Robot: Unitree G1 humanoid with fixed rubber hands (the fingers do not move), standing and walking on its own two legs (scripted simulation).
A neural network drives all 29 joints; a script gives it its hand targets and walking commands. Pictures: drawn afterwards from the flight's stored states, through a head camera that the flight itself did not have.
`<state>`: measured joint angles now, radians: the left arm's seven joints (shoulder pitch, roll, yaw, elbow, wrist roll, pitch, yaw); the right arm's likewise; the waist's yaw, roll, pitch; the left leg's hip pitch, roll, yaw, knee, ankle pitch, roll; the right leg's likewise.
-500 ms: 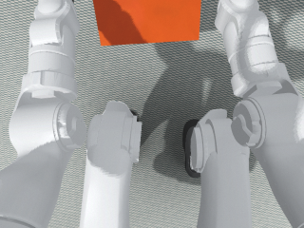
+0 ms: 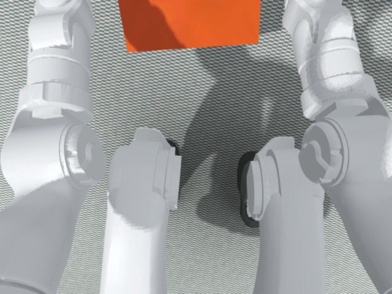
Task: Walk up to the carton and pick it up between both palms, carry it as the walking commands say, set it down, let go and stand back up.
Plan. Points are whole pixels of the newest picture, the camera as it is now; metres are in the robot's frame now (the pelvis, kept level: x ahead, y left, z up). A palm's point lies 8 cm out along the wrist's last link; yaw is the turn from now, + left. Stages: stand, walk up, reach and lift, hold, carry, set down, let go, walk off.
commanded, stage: set down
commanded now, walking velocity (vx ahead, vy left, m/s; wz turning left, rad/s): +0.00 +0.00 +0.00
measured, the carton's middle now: out of the picture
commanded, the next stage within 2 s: none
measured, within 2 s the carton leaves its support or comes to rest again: rests again in 1.26 s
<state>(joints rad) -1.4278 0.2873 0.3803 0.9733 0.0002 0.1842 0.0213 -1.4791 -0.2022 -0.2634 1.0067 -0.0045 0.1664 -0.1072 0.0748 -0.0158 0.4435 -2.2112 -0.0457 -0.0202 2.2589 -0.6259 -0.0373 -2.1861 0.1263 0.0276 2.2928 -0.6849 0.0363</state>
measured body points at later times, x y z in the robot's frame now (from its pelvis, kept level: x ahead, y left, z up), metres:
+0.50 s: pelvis +0.01 +0.00 +0.00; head +0.39 +0.01 +0.23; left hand +0.55 +0.23 -0.18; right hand +0.58 -0.09 -0.19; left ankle +0.11 +0.12 -0.32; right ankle +0.09 -0.12 -0.32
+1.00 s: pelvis +0.01 +0.00 -0.01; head +0.39 +0.01 +0.23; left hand +0.55 +0.23 -0.19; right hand +0.58 -0.09 -0.20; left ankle +0.11 +0.12 -0.32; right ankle +0.09 -0.12 -0.32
